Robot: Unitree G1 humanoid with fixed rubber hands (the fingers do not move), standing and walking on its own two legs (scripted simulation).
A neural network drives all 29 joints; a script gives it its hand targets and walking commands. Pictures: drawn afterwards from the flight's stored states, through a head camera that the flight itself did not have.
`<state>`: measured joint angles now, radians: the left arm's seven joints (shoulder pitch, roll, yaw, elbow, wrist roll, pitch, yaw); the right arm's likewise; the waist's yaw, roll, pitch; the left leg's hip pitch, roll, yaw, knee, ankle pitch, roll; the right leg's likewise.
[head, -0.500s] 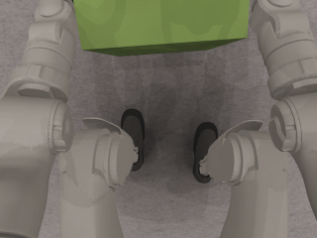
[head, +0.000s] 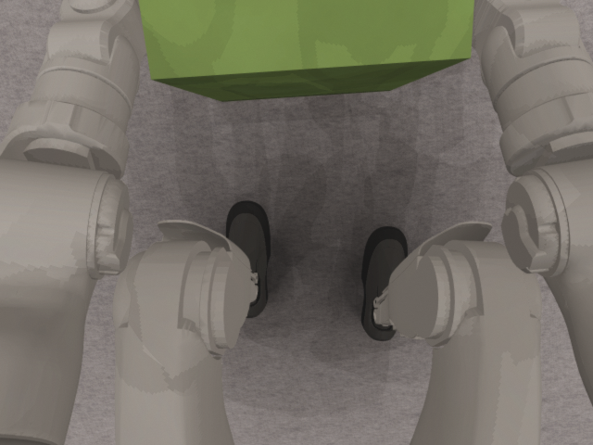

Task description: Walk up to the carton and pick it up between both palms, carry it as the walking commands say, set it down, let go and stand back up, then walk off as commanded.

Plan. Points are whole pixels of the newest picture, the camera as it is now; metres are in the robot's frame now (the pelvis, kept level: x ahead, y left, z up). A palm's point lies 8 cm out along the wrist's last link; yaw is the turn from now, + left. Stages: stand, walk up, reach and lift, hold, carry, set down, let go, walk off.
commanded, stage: reach and lift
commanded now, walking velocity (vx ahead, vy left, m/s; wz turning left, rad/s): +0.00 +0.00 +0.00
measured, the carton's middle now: (302, 7) +0.54 +0.04 -0.24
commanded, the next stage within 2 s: none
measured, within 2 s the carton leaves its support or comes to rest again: leaves its support in 0.44 s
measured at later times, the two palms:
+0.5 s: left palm out of the picture +0.54 +0.21 -0.16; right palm out of the picture +0.56 -0.14 -0.15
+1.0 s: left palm out of the picture +0.54 +0.21 -0.08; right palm out of the picture +0.56 -0.13 -0.08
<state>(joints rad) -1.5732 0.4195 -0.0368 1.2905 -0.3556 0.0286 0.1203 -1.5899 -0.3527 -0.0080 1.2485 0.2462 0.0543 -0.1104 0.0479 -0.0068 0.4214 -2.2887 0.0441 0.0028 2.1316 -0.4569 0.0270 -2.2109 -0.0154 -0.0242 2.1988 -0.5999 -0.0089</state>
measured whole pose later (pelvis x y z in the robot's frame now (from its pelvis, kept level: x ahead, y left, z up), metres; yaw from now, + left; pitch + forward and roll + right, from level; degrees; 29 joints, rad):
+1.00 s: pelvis +0.01 +0.00 +0.04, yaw +0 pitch +45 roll -1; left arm -1.26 0.26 0.33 0.82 0.00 0.32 0.06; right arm -1.27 -0.19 -0.33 0.78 -0.04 0.32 -0.05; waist 0.04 -0.03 0.06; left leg -2.32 0.03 -0.01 2.00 -0.47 0.01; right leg -2.25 0.03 -0.01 2.06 -0.60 0.01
